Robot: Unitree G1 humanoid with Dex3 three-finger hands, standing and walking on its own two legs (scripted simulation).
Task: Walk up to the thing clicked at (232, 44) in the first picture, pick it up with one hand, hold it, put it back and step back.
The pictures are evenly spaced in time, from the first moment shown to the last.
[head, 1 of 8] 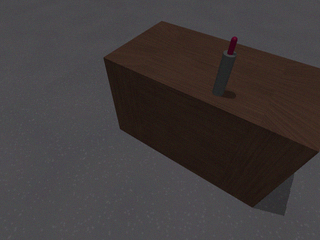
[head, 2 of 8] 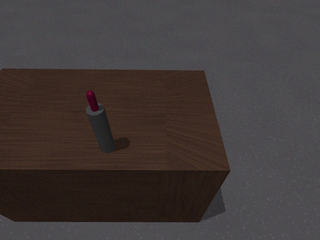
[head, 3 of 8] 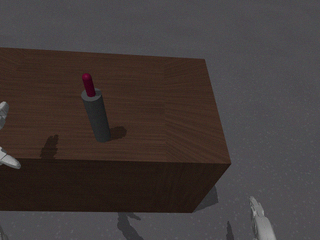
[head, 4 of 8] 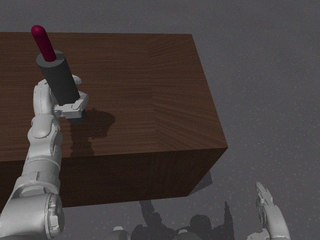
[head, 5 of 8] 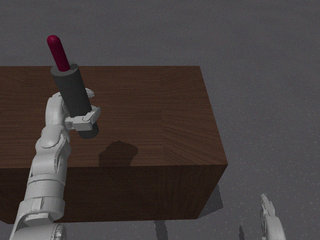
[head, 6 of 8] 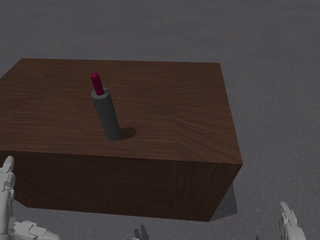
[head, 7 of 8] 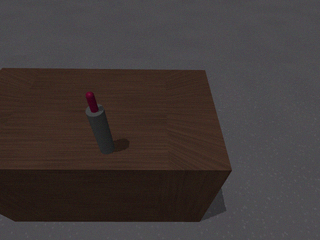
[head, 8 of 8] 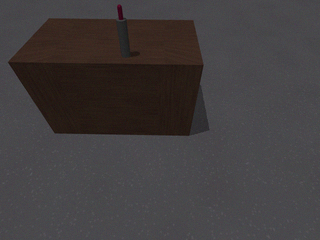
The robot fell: no
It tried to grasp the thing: yes
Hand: left
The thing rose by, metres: 0.26
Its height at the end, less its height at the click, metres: +0.00
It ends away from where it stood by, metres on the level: 0.01
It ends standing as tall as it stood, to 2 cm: yes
